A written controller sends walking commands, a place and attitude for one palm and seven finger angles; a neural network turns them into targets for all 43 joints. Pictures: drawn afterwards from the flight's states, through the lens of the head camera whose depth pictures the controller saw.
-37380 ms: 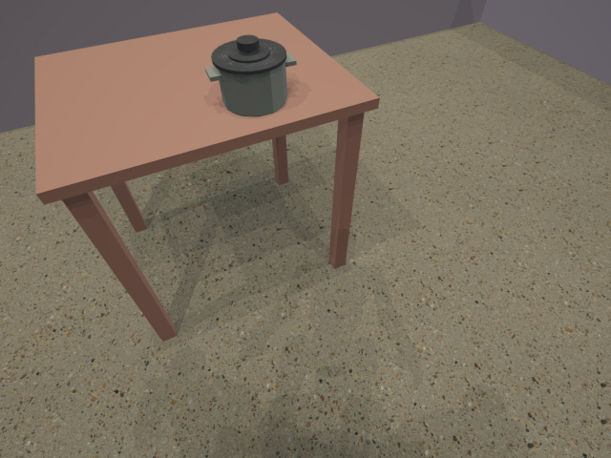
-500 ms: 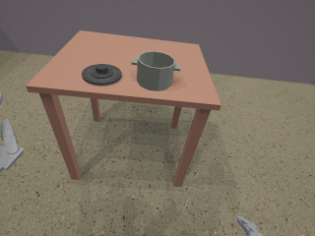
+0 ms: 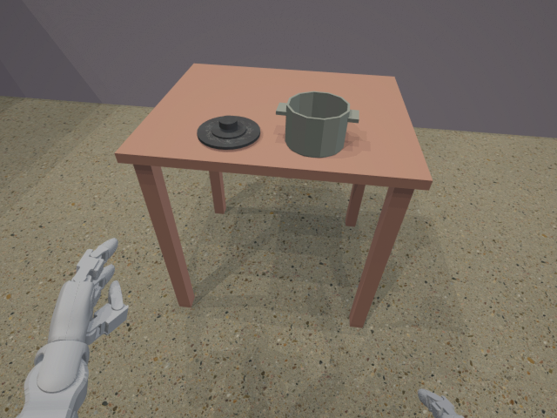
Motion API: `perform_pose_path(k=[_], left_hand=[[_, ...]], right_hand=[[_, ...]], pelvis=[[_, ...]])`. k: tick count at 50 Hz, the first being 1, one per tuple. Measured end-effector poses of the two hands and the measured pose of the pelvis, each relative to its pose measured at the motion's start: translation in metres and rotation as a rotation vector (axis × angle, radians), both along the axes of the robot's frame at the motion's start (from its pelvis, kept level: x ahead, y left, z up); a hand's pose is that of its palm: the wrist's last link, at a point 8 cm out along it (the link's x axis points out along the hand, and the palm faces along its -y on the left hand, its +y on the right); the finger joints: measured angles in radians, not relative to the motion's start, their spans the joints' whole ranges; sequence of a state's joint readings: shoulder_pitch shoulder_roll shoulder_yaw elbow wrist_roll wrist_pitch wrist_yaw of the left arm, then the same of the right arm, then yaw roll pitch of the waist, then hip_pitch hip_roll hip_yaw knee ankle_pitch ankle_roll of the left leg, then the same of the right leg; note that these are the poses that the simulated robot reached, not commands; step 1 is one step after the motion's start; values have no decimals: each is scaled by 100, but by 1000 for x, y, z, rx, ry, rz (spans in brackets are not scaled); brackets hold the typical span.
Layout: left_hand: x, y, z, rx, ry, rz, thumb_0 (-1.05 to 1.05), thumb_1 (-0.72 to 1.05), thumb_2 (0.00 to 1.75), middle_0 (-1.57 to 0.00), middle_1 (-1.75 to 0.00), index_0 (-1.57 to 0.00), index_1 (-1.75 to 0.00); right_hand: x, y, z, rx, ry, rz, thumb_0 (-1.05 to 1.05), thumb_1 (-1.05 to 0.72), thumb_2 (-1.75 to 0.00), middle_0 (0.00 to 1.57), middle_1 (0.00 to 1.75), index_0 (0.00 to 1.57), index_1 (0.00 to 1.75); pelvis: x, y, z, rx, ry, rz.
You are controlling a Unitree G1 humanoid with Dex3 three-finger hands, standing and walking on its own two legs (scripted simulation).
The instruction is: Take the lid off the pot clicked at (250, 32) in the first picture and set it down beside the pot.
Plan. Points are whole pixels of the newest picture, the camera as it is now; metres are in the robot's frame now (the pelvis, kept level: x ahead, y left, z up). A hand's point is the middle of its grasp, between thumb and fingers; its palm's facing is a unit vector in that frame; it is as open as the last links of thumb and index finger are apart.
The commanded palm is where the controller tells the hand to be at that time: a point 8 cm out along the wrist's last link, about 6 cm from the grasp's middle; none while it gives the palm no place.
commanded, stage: stop stepping back and stand still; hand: left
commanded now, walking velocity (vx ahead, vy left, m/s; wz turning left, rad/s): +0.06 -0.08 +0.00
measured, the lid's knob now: (228, 122) +0.84 +0.15 +0.04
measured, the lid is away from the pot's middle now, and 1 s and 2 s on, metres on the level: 0.24 0.24 0.24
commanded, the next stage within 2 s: let the arm hang, fingers relaxed in 1.10 s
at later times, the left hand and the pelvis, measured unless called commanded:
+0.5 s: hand out of the picture +0.06 +0.20 -0.17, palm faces -0.08 -0.97 -0.22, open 7.3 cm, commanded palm none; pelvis +0.04 +0.00 +0.01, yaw -3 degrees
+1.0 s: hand out of the picture +0.14 +0.15 -0.16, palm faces -0.05 -0.98 -0.20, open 7.3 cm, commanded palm none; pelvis +0.07 -0.02 +0.01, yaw -4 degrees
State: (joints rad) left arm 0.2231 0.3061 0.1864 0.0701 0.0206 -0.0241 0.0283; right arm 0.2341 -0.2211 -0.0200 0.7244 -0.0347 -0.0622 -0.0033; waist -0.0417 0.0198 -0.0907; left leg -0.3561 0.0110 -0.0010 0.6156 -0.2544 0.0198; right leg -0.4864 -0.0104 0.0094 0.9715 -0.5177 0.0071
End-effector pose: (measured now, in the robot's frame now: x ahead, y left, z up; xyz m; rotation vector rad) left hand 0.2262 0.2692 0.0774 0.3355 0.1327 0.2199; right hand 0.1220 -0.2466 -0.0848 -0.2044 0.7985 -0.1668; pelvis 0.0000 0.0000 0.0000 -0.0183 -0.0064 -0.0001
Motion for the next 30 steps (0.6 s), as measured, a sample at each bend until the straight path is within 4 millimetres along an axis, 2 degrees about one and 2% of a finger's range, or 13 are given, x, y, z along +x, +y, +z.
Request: perform_pose_path(k=[1,3,5,8,10,12,15,17,20,24,30], left_hand=[[-2,-5,-34,-38,137,-5,0,90,90,-20,-30,-20,-30],[-19,-19,-102,-79,387,-30,0,90,90,-20,-30,-20,-30],[-52,-34,-161,-122,630,-47,0,90,90,-20,-30,-20,-30],[-116,-54,-221,-217,945,-44,1,91,90,-20,-30,-20,-30],[-146,-47,-242,-259,1052,35,-1,96,90,-21,-30,-21,-30],[-168,-36,-247,-262,1153,69,-1,98,90,-21,-30,-21,-30],[-188,-23,-238,-254,1254,98,-1,98,90,-21,-30,-21,-30],[-192,-18,-228,-248,1285,114,0,97,90,-21,-30,-21,-30],[-187,-16,-218,-232,1292,125,0,95,90,-20,-30,-20,-30],[-168,-20,-217,-191,1275,128,0,92,90,-20,-30,-20,-30],[-127,-42,-211,-178,1201,90,0,91,90,-20,-30,-20,-30]], right_hand=[[-5,-2,-5,5,30,-2,0,-90,-90,20,30,21,30],[-16,-7,-16,13,79,-22,0,-90,-90,20,30,21,30],[-31,-14,-28,8,139,-61,0,-90,-90,20,30,21,30],[-64,-18,-37,-18,265,-131,0,-90,-90,20,30,21,30],[-92,-15,-38,-44,365,-162,0,-90,-90,20,30,20,30],[-121,-8,-35,-53,470,-186,0,-90,-90,20,30,20,30],[-159,8,-25,-26,621,-219,0,-91,-90,20,30,20,30],[-176,19,-18,-1,699,-228,0,-91,-90,20,30,20,30],[-189,33,-15,42,772,-240,0,-90,-90,20,30,20,30],[-186,43,-29,107,792,-255,0,-90,-90,20,30,20,30],[-140,49,-46,172,683,-246,0,-90,-90,20,30,20,30]], pelvis=[[0,-1,-1,1,-4,-5],[2,-6,-9,30,-6,-23],[2,-6,-16,26,-17,-34],[6,2,-19,-15,-27,-23],[9,5,-21,-27,-18,-25],[13,7,-16,-26,-7,-37],[20,7,-2,-17,12,-39],[25,7,6,-19,22,-37],[33,6,12,-19,29,-34],[39,2,9,16,29,-49],[47,-4,11,16,13,-54]])
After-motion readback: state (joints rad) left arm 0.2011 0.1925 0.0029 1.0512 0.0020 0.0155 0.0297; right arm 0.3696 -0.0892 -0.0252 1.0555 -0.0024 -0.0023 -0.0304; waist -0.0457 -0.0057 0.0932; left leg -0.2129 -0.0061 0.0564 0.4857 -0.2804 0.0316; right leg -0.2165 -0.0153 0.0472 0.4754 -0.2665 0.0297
